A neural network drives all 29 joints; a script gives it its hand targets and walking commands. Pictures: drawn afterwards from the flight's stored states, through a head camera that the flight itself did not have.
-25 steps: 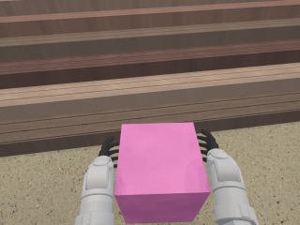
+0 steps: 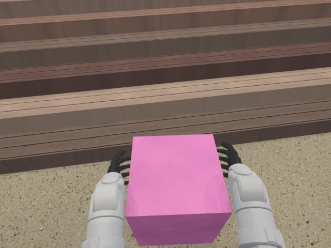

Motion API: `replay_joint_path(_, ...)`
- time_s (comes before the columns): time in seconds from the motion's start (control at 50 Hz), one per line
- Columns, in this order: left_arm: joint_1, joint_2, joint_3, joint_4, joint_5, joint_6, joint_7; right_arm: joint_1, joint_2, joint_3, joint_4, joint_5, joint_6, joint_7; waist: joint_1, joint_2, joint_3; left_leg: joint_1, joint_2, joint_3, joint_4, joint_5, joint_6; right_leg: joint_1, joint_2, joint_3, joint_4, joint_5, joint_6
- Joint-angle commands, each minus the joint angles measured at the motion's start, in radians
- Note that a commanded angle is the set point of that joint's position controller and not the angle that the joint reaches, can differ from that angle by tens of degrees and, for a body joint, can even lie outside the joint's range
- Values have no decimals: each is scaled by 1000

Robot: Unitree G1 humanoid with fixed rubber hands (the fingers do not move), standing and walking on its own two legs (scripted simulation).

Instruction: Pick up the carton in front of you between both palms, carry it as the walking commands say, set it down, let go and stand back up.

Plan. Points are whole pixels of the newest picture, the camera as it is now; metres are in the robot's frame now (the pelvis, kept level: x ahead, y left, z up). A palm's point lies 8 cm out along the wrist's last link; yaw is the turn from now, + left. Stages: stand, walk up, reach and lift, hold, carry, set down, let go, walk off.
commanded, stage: carry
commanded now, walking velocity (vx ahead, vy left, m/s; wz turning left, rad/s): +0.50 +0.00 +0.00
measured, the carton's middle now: (174, 192) +0.29 +0.00 -0.02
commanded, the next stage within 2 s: none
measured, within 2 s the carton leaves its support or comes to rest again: neither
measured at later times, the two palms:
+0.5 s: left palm (121, 131) +0.43 +0.16 +0.08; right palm (222, 126) +0.43 -0.14 +0.08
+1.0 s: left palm (142, 70) +0.74 +0.11 +0.12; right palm (215, 64) +0.77 -0.19 +0.12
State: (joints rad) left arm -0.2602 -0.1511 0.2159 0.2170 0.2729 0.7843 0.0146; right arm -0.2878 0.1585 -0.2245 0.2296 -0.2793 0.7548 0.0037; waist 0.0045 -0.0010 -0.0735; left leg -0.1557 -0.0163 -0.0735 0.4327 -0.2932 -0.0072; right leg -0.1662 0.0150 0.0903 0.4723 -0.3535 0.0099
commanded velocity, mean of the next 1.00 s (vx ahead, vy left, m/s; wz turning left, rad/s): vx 0.50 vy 0.00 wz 0.00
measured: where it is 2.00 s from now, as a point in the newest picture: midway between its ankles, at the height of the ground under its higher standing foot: (173, 138)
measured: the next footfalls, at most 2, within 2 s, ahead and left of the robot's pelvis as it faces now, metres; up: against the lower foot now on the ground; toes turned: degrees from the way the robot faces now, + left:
left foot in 0.36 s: +0.18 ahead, +0.10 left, +0.00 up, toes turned +10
right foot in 0.72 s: +0.47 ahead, -0.13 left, +0.00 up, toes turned -11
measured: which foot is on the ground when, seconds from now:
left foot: down 0.00-0.12, up 0.14-0.34, down 0.36-0.74, up 0.76-1.00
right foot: down 0.00-0.36, up 0.38-0.70, down 0.72-1.00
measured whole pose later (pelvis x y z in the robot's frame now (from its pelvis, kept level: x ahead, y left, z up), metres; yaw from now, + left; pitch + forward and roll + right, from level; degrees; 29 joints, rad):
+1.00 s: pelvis +0.47 -0.06 +0.00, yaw +2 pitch +6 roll +2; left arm -0.25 -0.15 0.16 -0.49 0.08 1.25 0.11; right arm -0.27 0.15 -0.13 -0.49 -0.10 1.23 -0.09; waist 0.04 0.00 -0.03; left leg -0.62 0.09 0.10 0.90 -0.23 0.02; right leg -0.20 -0.02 -0.23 0.32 -0.23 -0.07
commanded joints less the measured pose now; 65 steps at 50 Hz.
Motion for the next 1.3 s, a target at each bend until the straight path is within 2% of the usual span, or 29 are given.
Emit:
replay_joint_path(0.0,-565,-917,-629,-142,-337,-28,-242,-423,931,594,-65,294,8,218,-11,131,-121,-47,193,-182,-196,-394,78,-156,5,-119,103,-85,-1)
replay_joint_path(0.04,-579,-905,-697,-219,-388,6,-235,-393,921,651,-144,328,41,199,-9,159,-182,-58,217,-171,-186,-336,106,-100,-2,-162,46,-41,-7)
replay_joint_path(0.08,-571,-893,-756,-293,-439,59,-220,-411,899,720,-239,375,99,183,0,73,-188,-190,143,-36,-58,-353,68,39,-42,-94,-109,-121,-34)
replay_joint_path(0.12,-508,-838,-757,-322,-454,119,-200,-428,868,775,-303,424,166,175,26,-250,-108,-508,24,175,327,-222,-6,190,-330,362,-328,-343,-148)
replay_joint_path(0.14,-490,-818,-765,-349,-456,153,-188,-449,855,800,-328,457,195,174,27,-225,-78,-581,66,143,376,-212,-1,200,-382,436,-341,-227,-198)
replay_joint_path(0.18,-493,-813,-782,-428,-485,209,-173,-447,863,846,-379,515,247,171,25,-128,-126,-560,94,141,329,-190,2,232,-361,299,-299,2,-202)
replay_joint_path(0.24,-454,-822,-827,-524,-530,278,-165,-371,867,871,-455,556,310,158,27,-166,-204,-401,27,224,171,-67,-2,229,-264,88,-242,237,-156)
replay_joint_path(0.28,-388,-825,-833,-560,-543,320,-170,-292,861,859,-488,544,348,148,19,-176,-231,-264,-1,275,37,9,0,187,-235,2,-174,275,-137)
replay_joint_path(0.32,-324,-828,-835,-583,-550,355,-179,-226,849,840,-515,522,378,142,7,-104,-277,104,4,296,-105,120,12,-31,-184,-106,-14,210,-91)
replay_joint_path(0.34,-318,-816,-828,-593,-551,370,-184,-197,857,832,-521,516,394,139,-9,-23,-315,323,118,172,-105,40,41,-225,-165,-156,136,123,-51)
replay_joint_path(0.36,-340,-811,-832,-626,-566,392,-189,-167,851,814,-514,497,405,137,-29,225,-313,463,380,-239,-200,-123,147,-505,-77,-253,398,-73,5)
replay_joint_path(0.38,-382,-809,-843,-653,-588,409,-197,-161,861,798,-511,488,411,136,-38,255,-250,437,498,-438,-232,-94,253,-641,-61,-177,530,-185,-10)
replay_joint_path(0.4,-427,-818,-853,-675,-608,418,-205,-208,881,802,-552,508,420,136,-39,168,-205,374,493,-406,-228,-28,271,-678,-115,-128,615,-183,-28)
replay_joint_path(0.44,-462,-830,-846,-674,-626,427,-205,-308,886,813,-600,546,438,132,-30,60,-193,278,432,-250,-266,-14,216,-648,-165,-109,596,-85,-30)
replay_joint_path(0.52,-397,-820,-807,-617,-591,440,-176,-319,864,825,-585,589,470,143,-26,101,-174,206,306,25,-295,134,149,-503,-120,-204,319,84,2)
replay_joint_path(0.64,-387,-821,-787,-586,-551,450,-158,-314,841,818,-542,595,485,166,-25,175,-113,151,269,177,-220,302,99,-299,-62,-314,53,250,-24)
replay_joint_path(0.7,-387,-821,-777,-591,-554,450,-163,-319,837,818,-560,586,488,165,0,95,-205,9,194,311,129,435,43,101,1,-384,-11,178,-41)
replay_joint_path(0.72,-377,-818,-774,-592,-550,450,-165,-342,821,819,-580,586,491,165,28,-17,-268,-152,151,316,367,271,11,271,-154,-147,-77,36,-65)
replay_joint_path(0.74,-391,-808,-768,-582,-550,444,-165,-380,828,833,-622,595,499,165,31,-284,-332,-411,31,273,670,-62,-33,424,-430,365,-220,-118,-201)
replay_joint_path(0.76,-413,-829,-775,-620,-565,442,-164,-403,838,837,-638,604,497,165,27,-250,-300,-536,45,129,806,-199,5,410,-456,449,-275,12,-250)
replay_joint_path(0.82,-480,-881,-807,-731,-593,436,-159,-415,868,839,-703,601,482,153,12,-46,-306,-532,162,69,765,-45,53,298,-386,171,-225,281,-184)
replay_joint_path(0.9,-480,-813,-817,-792,-620,454,-161,-349,842,829,-712,559,477,118,18,-94,-323,-497,123,138,575,19,30,284,-316,-24,-235,396,-158)
replay_joint_path(1.08,-755,-595,-758,-628,-645,522,-149,-652,617,763,-604,543,555,77,62,-141,-139,-466,57,248,171,251,55,227,-231,-192,-226,527,-150)
replay_joint_path(1.14,-896,-602,-724,-535,-659,550,-132,-795,598,710,-521,576,588,79,16,-150,-153,-301,31,266,125,250,90,196,-231,-230,-109,661,-121)
replay_joint_path(1.18,-979,-622,-700,-480,-663,566,-118,-841,596,666,-431,588,603,81,-63,-53,-288,35,-27,320,67,165,80,102,-152,-315,245,668,-71)
replay_joint_path(1.2,-1030,-634,-685,-456,-660,574,-114,-870,607,648,-398,596,608,83,-96,61,-363,213,156,51,47,34,90,-65,-126,-284,500,391,-47)
replay_joint_path(1.22,-1089,-663,-674,-431,-669,581,-109,-934,601,626,-351,609,606,86,-67,331,-419,400,403,-458,-101,-13,220,-417,40,-216,745,-99,-19)
replay_joint_path(1.24,-1145,-674,-649,-408,-666,582,-102,-973,653,624,-342,641,606,91,-75,312,-405,403,389,-488,-136,-43,267,-511,11,-91,883,-149,-56)
replay_joint_path(1.28,-1228,-757,-628,-393,-665,572,-92,-1091,772,637,-348,686,597,106,-74,126,-380,331,339,-307,-77,197,239,-556,-50,-62,875,-37,-91)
